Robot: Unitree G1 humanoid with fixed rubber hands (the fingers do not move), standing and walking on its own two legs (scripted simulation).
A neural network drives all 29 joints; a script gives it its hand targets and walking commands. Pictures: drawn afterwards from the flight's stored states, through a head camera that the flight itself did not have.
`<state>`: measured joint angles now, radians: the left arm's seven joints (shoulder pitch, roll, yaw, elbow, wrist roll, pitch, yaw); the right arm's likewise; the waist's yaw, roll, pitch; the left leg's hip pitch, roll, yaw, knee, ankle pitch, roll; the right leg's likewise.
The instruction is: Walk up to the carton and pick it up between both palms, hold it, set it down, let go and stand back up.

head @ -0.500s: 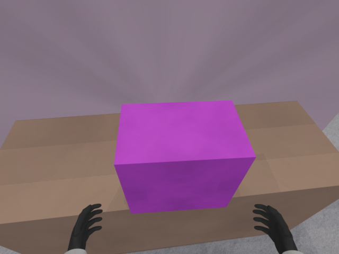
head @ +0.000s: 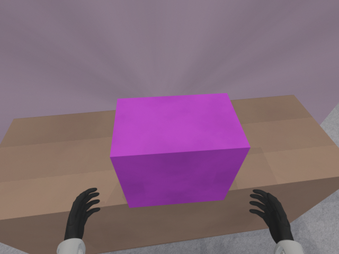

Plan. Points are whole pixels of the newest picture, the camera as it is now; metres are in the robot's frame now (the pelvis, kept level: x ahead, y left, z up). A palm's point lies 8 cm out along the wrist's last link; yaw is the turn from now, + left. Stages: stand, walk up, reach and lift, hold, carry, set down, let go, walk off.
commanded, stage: reach and lift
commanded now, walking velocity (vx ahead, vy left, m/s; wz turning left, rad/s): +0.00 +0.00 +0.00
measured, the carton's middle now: (175, 153) +0.38 +0.02 -0.02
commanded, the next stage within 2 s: none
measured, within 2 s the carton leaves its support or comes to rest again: neither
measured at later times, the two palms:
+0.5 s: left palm (74, 188) +0.24 +0.25 +0.03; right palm (280, 186) +0.25 -0.22 +0.03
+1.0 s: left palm (69, 144) +0.30 +0.25 +0.11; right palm (287, 148) +0.31 -0.23 +0.10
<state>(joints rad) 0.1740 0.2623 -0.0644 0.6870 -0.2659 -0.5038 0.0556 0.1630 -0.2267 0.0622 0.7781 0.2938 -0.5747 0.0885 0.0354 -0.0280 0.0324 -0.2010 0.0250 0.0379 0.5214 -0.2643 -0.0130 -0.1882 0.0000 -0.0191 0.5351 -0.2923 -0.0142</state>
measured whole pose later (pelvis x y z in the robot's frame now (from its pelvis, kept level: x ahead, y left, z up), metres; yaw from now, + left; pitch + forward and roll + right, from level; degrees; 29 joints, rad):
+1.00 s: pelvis +0.02 +0.00 +0.02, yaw -1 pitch +1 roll +0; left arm -0.09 0.32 0.16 -0.02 -0.26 0.41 0.01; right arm -0.08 -0.39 -0.04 0.11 0.40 0.21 0.00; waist 0.04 -0.01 -0.01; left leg -0.14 0.03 0.06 0.29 -0.16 -0.01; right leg -0.12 0.01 0.00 0.27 -0.16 -0.01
